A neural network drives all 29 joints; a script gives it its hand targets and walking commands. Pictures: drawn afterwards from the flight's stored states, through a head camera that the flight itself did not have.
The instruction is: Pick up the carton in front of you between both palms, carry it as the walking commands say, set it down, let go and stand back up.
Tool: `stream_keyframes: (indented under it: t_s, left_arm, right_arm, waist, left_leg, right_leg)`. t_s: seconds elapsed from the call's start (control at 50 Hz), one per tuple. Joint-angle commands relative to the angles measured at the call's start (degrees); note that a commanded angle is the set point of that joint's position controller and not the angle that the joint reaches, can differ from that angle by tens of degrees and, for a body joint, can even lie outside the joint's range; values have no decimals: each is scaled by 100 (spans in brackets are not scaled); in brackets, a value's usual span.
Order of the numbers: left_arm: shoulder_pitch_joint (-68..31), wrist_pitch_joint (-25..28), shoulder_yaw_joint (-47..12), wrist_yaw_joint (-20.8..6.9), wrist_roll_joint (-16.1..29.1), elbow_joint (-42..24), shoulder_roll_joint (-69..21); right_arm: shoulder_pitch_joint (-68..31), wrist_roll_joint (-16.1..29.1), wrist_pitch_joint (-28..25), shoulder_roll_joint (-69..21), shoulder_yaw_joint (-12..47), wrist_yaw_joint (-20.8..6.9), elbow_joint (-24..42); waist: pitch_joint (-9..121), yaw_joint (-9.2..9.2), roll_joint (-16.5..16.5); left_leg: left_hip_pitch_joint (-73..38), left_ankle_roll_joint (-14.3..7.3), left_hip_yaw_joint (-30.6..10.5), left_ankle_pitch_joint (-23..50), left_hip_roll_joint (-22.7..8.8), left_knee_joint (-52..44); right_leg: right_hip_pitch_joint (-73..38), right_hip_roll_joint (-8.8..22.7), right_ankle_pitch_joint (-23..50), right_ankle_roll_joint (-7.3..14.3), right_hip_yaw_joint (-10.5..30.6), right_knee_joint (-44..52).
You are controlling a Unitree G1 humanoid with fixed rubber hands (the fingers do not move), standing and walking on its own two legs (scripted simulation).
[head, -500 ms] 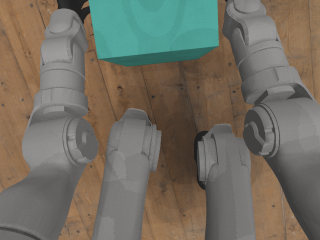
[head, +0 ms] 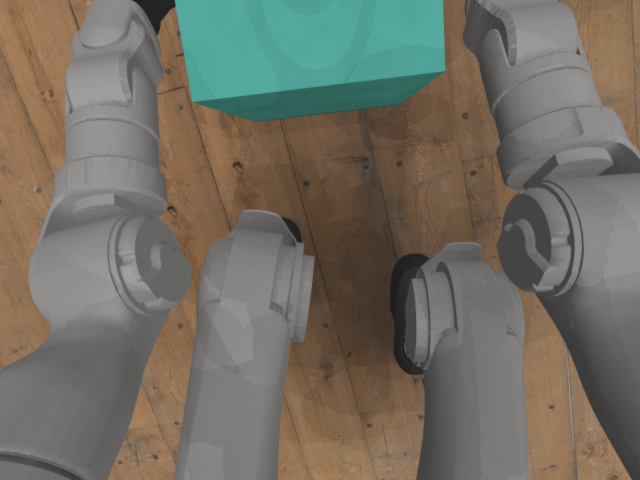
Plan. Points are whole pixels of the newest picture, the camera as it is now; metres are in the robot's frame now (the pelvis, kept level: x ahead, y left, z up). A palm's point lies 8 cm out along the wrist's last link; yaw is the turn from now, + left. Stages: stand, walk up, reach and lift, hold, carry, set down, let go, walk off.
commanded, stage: set down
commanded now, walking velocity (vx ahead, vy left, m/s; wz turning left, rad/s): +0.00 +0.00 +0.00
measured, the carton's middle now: (312, 7) +0.53 +0.11 -0.25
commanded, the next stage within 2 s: let go in 1.46 s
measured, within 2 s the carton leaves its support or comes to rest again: neither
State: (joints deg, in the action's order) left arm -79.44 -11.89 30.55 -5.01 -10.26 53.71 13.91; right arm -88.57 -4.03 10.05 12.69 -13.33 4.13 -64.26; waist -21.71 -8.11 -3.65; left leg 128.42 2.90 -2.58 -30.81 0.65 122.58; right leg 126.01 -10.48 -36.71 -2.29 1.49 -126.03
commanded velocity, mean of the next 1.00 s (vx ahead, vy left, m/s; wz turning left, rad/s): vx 0.00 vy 0.00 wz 0.00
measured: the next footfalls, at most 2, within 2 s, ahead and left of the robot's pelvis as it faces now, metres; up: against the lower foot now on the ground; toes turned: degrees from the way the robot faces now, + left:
none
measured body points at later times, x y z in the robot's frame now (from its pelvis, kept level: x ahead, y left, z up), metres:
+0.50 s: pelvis +0.00 +0.01 -0.01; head +0.37 +0.04 +0.22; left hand +0.52 +0.31 -0.18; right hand +0.59 -0.06 -0.18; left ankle +0.12 +0.13 -0.35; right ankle +0.10 -0.11 -0.35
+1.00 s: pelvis +0.01 +0.01 +0.10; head +0.35 +0.05 +0.39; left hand +0.52 +0.32 -0.01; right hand +0.61 -0.06 -0.01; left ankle +0.12 +0.13 -0.35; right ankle +0.09 -0.11 -0.35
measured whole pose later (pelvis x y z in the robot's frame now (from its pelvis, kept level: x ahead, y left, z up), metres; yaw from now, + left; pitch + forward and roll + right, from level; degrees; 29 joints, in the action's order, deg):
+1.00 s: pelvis +0.01 +0.01 +0.10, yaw +1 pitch +45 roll -2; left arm -72.2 -10.5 19.9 2.0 4.5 51.2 18.8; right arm -79.2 2.0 12.9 17.5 -9.7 6.5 -54.9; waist -3.6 -7.2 -2.2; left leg 121.0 0.3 -1.5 -26.4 1.4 101.9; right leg 116.9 -5.0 -33.4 -1.9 1.4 -104.7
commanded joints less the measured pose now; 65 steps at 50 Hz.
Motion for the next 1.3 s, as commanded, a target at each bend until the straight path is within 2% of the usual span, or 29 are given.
stream_keyframes:
  t_s: [0.0,0.04,0.1,0.12,0.16,0.18,0.2,0.26,0.36,0.48,0.58,0.66,0.72,0.84,0.96,1.04,1.14,1.28]
  left_arm:
    - [-2359,5,-1272,-911,177,226,-2956]
    - [-2276,38,-1183,-876,155,276,-2784]
    - [-1987,203,-842,-631,135,440,-1887]
    - [-1744,297,-608,-456,131,513,-1177]
    - [-1236,595,-165,87,210,588,685]
    - [-1233,765,-115,358,377,598,1360]
    - [-1409,891,-232,523,608,613,1594]
    - [-1768,1137,-639,726,1230,681,1914]
    - [-1797,1172,-1297,665,1983,655,1879]
    - [-1482,928,-1462,763,2250,194,1970]
    - [-1396,558,-1486,899,2139,-610,1895]
    - [-1193,353,-1405,894,1901,-528,1542]
    - [-1046,353,-1320,836,1713,-463,1311]
    - [-826,344,-1110,753,1503,-545,1229]
    - [-518,211,-948,687,1467,-984,1407]
    - [-282,100,-936,606,1513,-1304,1443]
    - [-31,32,-934,497,1512,-1467,1349]
    - [247,117,-856,397,1332,-1346,1154]
  right_arm:
    - [-2010,162,-15,-3507,922,-939,138]
    - [-2003,145,-31,-3309,895,-896,153]
    - [-1868,116,-107,-2345,755,-663,221]
    - [-1652,100,-143,-1624,639,-503,243]
    - [-1254,210,-288,246,528,-33,352]
    - [-1337,357,-353,943,552,168,423]
    - [-1521,558,-387,1113,667,263,493]
    - [-1785,1109,-475,1170,1124,315,655]
    - [-1806,1577,-482,1081,1562,264,1063]
    - [-1582,1456,-310,1319,1359,353,1462]
    - [-1352,1245,18,1381,984,474,1820]
    - [-1028,1021,170,1284,626,405,1353]
    - [-832,834,119,1157,426,303,1094]
    - [-745,593,80,1055,259,223,1137]
    - [-683,597,207,990,357,247,1705]
    - [-523,607,321,945,406,260,2065]
    - [-216,558,382,900,332,227,2200]
    - [223,408,287,811,146,111,2013]
  waist:
    - [4384,-396,-453]
    - [4390,-413,-452]
    - [4520,-430,-434]
    - [4595,-441,-433]
    - [4874,-481,-340]
    - [5126,-535,-274]
    - [5387,-563,-251]
    - [5995,-604,-289]
    - [6811,-573,-360]
    - [7896,-465,-332]
    - [8652,-329,57]
    - [7664,-208,263]
    - [7266,-139,332]
    - [7599,-159,196]
    - [8542,-296,-95]
    - [8935,-307,-229]
    - [8913,-228,-175]
    - [8494,-157,25]
  left_leg:
    - [-2202,-336,435,1190,282,-738]
    - [-2236,-305,461,1191,253,-708]
    - [-2446,-203,526,1276,178,-647]
    - [-2543,-164,543,1316,138,-630]
    - [-2873,-100,532,1505,47,-627]
    - [-2988,-93,541,1673,17,-616]
    - [-3086,-106,533,1858,-11,-596]
    - [-3296,-168,462,2430,-73,-500]
    - [-3868,-207,361,2999,-97,-433]
    - [-4850,-175,429,2983,-28,-665]
    - [-5643,-140,569,2729,98,-1149]
    - [-5048,-88,575,2126,126,-1607]
    - [-4791,-64,554,2025,128,-1886]
    - [-4829,-28,604,2135,173,-2415]
    - [-5328,-47,708,2621,242,-2937]
    - [-5685,-58,722,2998,277,-3317]
    - [-6133,-43,679,3326,290,-3835]
    - [-6741,-12,595,3572,272,-4641]
  right_leg:
    - [-1393,43,880,217,-259,1194]
    - [-1521,78,920,188,-235,1175]
    - [-1831,177,1015,98,-218,1139]
    - [-1970,236,1044,47,-215,1130]
    - [-2212,373,1172,-56,-198,1105]
    - [-2249,421,1267,-96,-175,1086]
    - [-2313,438,1419,-116,-160,1051]
    - [-2548,519,1896,-118,-113,847]
    - [-2758,578,2111,-85,-199,686]
    - [-2958,494,1727,-51,-465,859]
    - [-2970,347,1282,56,-657,1359]
    - [-2383,356,819,131,-618,1817]
    - [-2134,375,792,142,-583,2127]
    - [-2500,356,953,115,-559,2690]
    - [-3465,297,1413,48,-552,3217]
    - [-4065,279,1785,14,-530,3598]
    - [-4360,282,2056,7,-490,4150]
    - [-4514,324,2194,4,-425,5031]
